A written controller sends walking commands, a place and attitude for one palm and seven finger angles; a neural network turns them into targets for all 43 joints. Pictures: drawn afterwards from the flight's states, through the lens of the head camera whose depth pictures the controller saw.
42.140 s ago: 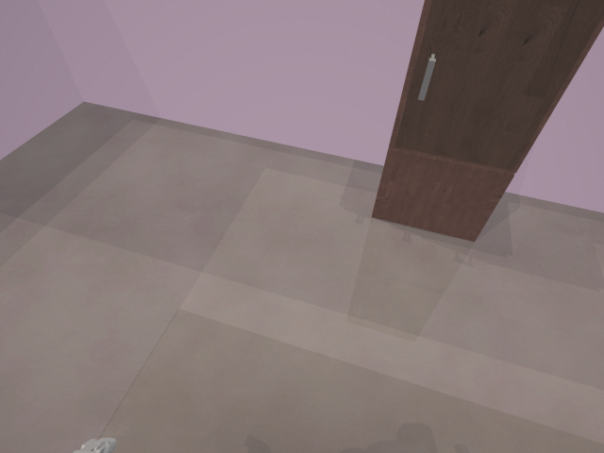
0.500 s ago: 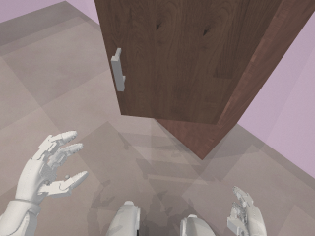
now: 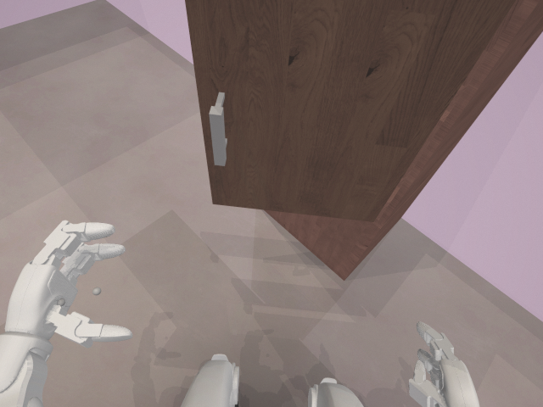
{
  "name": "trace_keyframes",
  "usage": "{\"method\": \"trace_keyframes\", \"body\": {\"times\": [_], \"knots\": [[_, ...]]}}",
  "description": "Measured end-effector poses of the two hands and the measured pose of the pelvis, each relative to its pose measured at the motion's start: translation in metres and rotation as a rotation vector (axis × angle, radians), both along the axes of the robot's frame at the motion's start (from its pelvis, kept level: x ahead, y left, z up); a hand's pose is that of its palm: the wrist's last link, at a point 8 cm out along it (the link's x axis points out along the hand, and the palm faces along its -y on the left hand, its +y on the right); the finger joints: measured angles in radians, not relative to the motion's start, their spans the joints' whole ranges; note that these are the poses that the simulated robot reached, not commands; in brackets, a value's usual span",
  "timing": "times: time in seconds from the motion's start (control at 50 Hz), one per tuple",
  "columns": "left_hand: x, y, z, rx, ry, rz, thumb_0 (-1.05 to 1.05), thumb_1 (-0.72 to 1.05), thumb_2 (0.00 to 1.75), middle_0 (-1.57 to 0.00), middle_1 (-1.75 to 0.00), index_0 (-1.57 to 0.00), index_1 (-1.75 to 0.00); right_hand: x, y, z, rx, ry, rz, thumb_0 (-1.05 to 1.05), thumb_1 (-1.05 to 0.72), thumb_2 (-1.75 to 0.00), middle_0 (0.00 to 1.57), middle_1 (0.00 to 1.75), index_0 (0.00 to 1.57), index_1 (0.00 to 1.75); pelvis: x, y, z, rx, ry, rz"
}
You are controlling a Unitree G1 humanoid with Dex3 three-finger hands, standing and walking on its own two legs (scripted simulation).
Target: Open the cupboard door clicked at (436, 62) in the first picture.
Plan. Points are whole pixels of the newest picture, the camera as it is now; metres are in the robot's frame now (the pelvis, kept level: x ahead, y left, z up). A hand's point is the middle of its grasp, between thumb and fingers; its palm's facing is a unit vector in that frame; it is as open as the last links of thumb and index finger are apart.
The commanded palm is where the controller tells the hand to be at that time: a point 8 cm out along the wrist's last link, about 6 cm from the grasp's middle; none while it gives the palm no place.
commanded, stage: raise the hand with hooked fingers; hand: left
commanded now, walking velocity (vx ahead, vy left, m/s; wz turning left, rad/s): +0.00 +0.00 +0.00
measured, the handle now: (220, 130) +0.56 +0.14 +0.04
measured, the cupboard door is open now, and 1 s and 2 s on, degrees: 40 40 40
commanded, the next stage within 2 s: move the hooked fingers beside the handle in 0.90 s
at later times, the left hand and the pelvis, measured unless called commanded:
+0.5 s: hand (79, 254) +0.29 +0.28 +0.06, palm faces -0.01 -1.00 -0.04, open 14.0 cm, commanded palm +0.27 +0.32 +0.06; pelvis +0.01 +0.00 +0.00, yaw +0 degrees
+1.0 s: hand (94, 255) +0.29 +0.26 +0.05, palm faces +0.00 -1.00 -0.04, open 14.0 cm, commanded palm +0.27 +0.30 +0.06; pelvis +0.01 -0.01 +0.00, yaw +0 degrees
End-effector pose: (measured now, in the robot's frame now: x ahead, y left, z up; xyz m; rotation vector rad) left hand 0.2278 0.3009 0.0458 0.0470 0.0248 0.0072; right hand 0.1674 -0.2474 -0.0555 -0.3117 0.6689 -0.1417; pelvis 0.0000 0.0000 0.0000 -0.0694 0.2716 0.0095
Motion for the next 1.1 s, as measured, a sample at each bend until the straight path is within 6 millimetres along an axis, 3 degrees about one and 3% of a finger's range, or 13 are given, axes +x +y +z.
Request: {"method": "trace_keyframes", "body": {"times": [0.2, 0.44, 0.66, 1.1], "knots": [[0.013, 0.020, 0.006, 0.001, 0.013, 0.005, -0.01, -0.46, 0.32, -0.30, -1.18, -0.30, -1.18, 0.008, 0.019, 0.000, 0.026, 0.003, 0.048, 0.01, -0.90, -0.90, 0.20, 0.30, 0.20, 0.30, 0.002, 0.004, 0.003, -0.006, 0.000, 0.004], [0.038, 0.034, 0.011, 0.001, 0.016, -0.005, -0.01, -0.50, 0.30, -0.30, -1.20, -0.30, -1.20, -0.015, 0.002, -0.007, -0.002, 0.087, -0.003, 0.01, -0.90, -0.90, 0.20, 0.30, 0.20, 0.30, 0.004, 0.002, 0.004, -0.004, 0.011, -0.003], [0.046, 0.024, 0.009, -0.006, 0.027, -0.020, -0.01, -0.50, 0.30, -0.30, -1.20, -0.30, -1.20, -0.025, -0.013, -0.007, -0.006, 0.109, -0.039, 0.01, -0.90, -0.90, 0.20, 0.30, 0.20, 0.30, 0.007, -0.003, 0.005, 0.005, 0.022, -0.013], [0.045, 0.010, 0.011, -0.002, 0.006, -0.010, -0.01, -0.50, 0.30, -0.30, -1.20, -0.30, -1.20, -0.007, -0.017, -0.014, 0.019, 0.076, -0.011, 0.01, -0.90, -0.90, 0.20, 0.30, 0.20, 0.30, 0.008, -0.016, 0.001, 0.012, 0.021, -0.006]]}}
